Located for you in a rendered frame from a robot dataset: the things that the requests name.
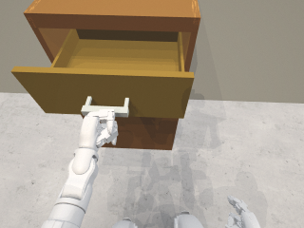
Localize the left robot forearm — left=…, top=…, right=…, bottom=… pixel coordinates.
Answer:
left=41, top=147, right=99, bottom=228

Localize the cabinet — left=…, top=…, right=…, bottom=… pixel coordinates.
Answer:
left=23, top=0, right=201, bottom=150

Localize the robot right hand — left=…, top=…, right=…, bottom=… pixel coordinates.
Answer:
left=225, top=195, right=261, bottom=228

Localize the robot left hand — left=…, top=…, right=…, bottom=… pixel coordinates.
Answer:
left=79, top=108, right=119, bottom=152

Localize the right robot thigh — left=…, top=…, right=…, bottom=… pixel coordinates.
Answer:
left=174, top=214, right=204, bottom=228

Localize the right robot shin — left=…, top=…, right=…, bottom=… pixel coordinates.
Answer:
left=180, top=211, right=190, bottom=215

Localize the drawer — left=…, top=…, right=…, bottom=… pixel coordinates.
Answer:
left=11, top=28, right=195, bottom=119

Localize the handle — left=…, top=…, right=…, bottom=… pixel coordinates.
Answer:
left=81, top=96, right=129, bottom=118

